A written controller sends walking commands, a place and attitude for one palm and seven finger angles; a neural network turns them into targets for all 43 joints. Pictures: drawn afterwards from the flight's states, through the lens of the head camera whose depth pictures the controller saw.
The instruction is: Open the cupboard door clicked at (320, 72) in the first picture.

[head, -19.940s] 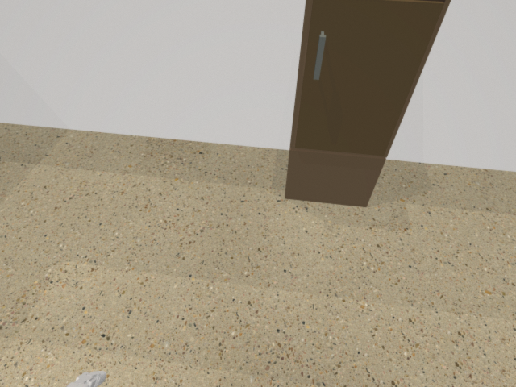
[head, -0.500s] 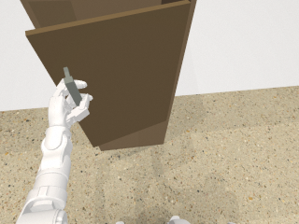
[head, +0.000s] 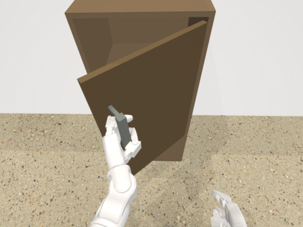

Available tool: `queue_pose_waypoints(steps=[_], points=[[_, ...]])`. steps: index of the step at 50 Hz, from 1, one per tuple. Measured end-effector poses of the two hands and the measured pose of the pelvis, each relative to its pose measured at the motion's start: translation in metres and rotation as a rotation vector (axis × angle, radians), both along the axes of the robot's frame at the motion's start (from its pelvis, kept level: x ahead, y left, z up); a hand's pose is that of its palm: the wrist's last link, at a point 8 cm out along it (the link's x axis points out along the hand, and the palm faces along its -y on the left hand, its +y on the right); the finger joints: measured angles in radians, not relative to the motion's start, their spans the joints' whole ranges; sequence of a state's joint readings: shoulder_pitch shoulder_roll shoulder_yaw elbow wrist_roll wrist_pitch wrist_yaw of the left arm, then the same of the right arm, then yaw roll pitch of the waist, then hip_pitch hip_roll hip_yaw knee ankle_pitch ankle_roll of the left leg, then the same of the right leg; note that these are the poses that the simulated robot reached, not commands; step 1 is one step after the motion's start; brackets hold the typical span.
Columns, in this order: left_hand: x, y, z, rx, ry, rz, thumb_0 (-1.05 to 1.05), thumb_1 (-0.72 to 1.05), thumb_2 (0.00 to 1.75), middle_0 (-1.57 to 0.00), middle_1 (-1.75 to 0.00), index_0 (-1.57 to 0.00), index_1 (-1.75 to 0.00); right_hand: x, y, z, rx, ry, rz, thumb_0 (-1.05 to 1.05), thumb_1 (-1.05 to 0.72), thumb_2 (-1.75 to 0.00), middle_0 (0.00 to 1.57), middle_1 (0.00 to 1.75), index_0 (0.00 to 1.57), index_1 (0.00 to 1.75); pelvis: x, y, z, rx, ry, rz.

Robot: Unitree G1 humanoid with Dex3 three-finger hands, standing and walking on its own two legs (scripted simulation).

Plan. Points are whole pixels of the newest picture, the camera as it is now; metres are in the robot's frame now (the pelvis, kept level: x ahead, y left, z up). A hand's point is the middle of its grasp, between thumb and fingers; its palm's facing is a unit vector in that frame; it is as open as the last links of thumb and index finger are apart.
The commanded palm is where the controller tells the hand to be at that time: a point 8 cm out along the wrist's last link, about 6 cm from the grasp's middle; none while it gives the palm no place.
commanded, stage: open thumb and fingers to let go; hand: left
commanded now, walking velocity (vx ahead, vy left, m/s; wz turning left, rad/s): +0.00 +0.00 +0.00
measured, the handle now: (120, 128) +0.36 +0.11 +0.07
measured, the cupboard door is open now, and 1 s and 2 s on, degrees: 42 43 47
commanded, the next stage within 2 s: slide the hand sideways off the handle in 0.92 s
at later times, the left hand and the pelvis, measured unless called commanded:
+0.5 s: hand (140, 143) +0.31 +0.05 +0.07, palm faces +0.39 -0.92 -0.03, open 10.0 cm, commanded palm +0.27 +0.10 +0.06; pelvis -0.02 -0.02 +0.00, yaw +1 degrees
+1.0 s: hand (138, 143) +0.31 +0.06 +0.06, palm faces +0.33 -0.94 -0.03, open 14.7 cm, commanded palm +0.27 +0.09 +0.06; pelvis -0.02 +0.01 +0.00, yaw +0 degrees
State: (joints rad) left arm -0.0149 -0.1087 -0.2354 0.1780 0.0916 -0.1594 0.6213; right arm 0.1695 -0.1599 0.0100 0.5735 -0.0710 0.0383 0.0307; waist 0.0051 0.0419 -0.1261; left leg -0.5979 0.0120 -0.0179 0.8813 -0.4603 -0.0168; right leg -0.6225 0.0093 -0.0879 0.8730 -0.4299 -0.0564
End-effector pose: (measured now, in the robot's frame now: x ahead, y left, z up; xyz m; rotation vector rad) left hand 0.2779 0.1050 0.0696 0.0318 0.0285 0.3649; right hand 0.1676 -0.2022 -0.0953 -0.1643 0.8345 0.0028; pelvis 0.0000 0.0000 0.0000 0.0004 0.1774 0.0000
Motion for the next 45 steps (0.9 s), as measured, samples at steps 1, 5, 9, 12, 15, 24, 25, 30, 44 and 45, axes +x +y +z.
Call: queue_pose_waypoints(steps=[1, 5, 9, 12, 15, 24, 25, 30, 44, 45], points=[[-0.004, -0.004, 0.001, 0.002, 0.006, -0.015, 0.01, 0.70, 0.76, -0.33, -1.31, -0.35, -1.34, 0.000, -0.002, 0.001, 0.002, -0.005, -0.004, 0.01, -0.90, -0.90, 0.20, 0.30, 0.21, 0.30, 0.001, -0.002, 0.001, 0.002, -0.005, 0.000], [-0.013, -0.015, 0.002, 0.013, 0.019, -0.037, 0.01, 0.70, 0.75, -0.33, -1.31, -0.36, -1.34, 0.000, -0.014, 0.004, -0.007, -0.024, -0.016, 0.01, -0.90, -0.90, 0.20, 0.30, 0.21, 0.30, 0.001, -0.010, 0.002, 0.007, -0.022, 0.006], [-0.009, -0.016, 0.000, 0.007, 0.017, 0.012, 0.01, 0.68, 0.77, -0.35, -1.32, -0.37, -1.34, 0.000, -0.026, 0.001, -0.041, -0.018, -0.010, 0.01, -0.90, -0.90, 0.20, 0.30, 0.21, 0.30, -0.004, -0.017, 0.001, 0.013, -0.024, 0.017], [-0.006, -0.015, 0.000, -0.001, 0.016, 0.043, 0.01, 0.64, 0.77, -0.36, -1.32, -0.38, -1.33, -0.003, -0.034, -0.001, -0.057, -0.006, -0.010, 0.01, -0.90, -0.90, 0.20, 0.30, 0.21, 0.30, -0.008, -0.021, 0.001, 0.018, -0.017, 0.018], [-0.005, -0.014, 0.000, -0.001, 0.013, 0.051, 0.01, 0.57, 0.75, -0.37, -1.31, -0.40, -1.32, -0.007, -0.039, -0.003, -0.063, 0.004, -0.017, 0.01, -0.90, -0.90, 0.20, 0.30, 0.20, 0.30, -0.010, -0.024, 0.001, 0.022, -0.010, 0.018], [-0.005, -0.013, -0.002, -0.004, -0.002, 0.044, 0.01, 0.13, 0.57, -0.36, -1.27, -0.37, -1.27, -0.024, -0.042, -0.010, -0.065, 0.039, -0.044, 0.01, -0.90, -0.90, 0.20, 0.30, 0.20, 0.30, -0.015, -0.022, 0.001, 0.025, -0.004, 0.016], [-0.005, -0.012, -0.002, -0.004, -0.003, 0.041, 0.01, 0.06, 0.54, -0.35, -1.26, -0.37, -1.26, -0.026, -0.041, -0.011, -0.065, 0.042, -0.047, 0.01, -0.90, -0.90, 0.20, 0.30, 0.20, 0.30, -0.016, -0.021, 0.001, 0.025, -0.004, 0.015], [-0.005, -0.012, -0.002, -0.003, -0.006, 0.027, 0.01, -0.23, 0.42, -0.34, -1.22, -0.34, -1.22, -0.034, -0.035, -0.012, -0.058, 0.046, -0.056, 0.01, -0.90, -0.90, 0.20, 0.30, 0.20, 0.30, -0.018, -0.016, 0.000, 0.022, -0.006, 0.010], [0.000, -0.008, -0.003, -0.006, -0.015, -0.005, -0.01, -0.49, 0.31, -0.30, -0.80, -0.30, -0.81, -0.035, -0.012, -0.008, -0.058, 0.020, -0.045, 0.01, -0.90, -0.90, 0.20, 0.30, 0.21, 0.30, -0.022, 0.003, -0.003, 0.005, -0.008, -0.001], [-0.001, -0.007, -0.003, -0.005, -0.015, -0.009, -0.01, -0.49, 0.31, -0.32, -0.78, -0.31, -0.79, -0.034, -0.010, -0.008, -0.056, 0.018, -0.041, 0.01, -0.90, -0.90, 0.20, 0.30, 0.21, 0.30, -0.022, 0.004, -0.003, 0.004, -0.008, -0.001]])
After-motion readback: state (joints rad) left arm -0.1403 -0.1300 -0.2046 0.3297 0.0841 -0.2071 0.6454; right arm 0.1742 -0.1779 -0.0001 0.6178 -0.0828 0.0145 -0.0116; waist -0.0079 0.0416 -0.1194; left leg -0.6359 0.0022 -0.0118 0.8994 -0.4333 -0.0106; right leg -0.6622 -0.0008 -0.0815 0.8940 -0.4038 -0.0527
